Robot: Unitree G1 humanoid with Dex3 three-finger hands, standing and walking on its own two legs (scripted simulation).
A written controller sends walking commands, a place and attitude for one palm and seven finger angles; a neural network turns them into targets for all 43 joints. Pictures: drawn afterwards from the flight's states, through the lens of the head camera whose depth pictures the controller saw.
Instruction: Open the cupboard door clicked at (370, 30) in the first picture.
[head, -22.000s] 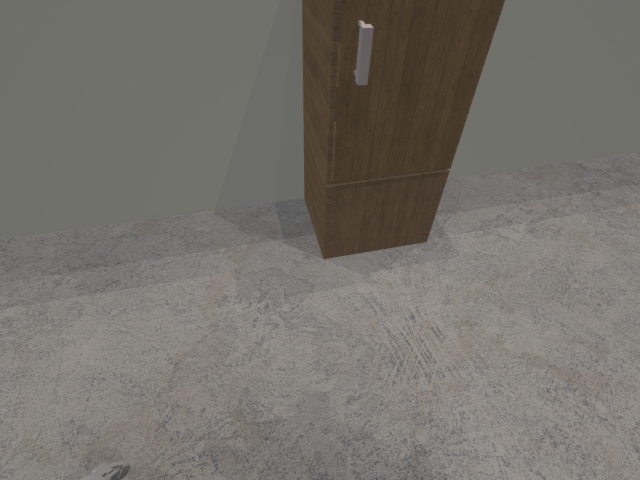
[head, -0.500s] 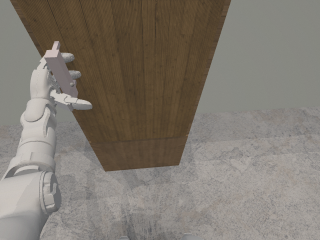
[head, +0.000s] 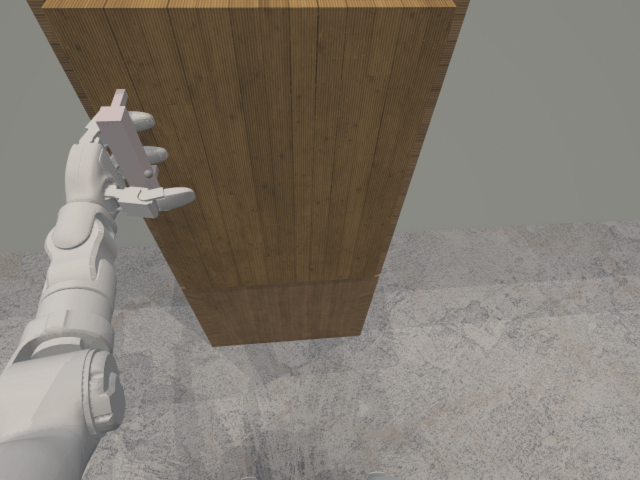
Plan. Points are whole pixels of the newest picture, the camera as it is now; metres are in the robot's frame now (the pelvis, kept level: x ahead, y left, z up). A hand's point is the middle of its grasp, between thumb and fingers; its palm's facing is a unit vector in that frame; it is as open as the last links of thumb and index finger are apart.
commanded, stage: close the thumb around the handle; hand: left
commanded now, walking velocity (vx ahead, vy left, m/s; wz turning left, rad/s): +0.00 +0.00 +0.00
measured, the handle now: (136, 148) +0.51 +0.23 +0.12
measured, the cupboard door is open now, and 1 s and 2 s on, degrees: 0 11 39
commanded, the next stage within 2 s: pull the door open along its arc in 0.44 s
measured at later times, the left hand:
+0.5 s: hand (149, 174) +0.46 +0.21 +0.11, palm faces +0.07 -1.00 +0.01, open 6.0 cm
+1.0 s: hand (150, 224) +0.39 +0.19 +0.11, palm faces +0.03 -1.00 +0.01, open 6.4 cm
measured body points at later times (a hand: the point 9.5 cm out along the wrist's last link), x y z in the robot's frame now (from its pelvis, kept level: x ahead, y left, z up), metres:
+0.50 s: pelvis +0.00 +0.00 +0.00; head +0.06 +0.01 +0.44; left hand +0.45 +0.26 +0.12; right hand +0.04 -0.26 -0.12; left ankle +0.00 +0.12 -0.71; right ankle +0.01 -0.13 -0.71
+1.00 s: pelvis +0.02 +0.00 +0.01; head +0.04 -0.01 +0.46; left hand +0.38 +0.24 +0.11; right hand +0.11 -0.26 -0.10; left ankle +0.00 +0.12 -0.71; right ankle +0.01 -0.13 -0.71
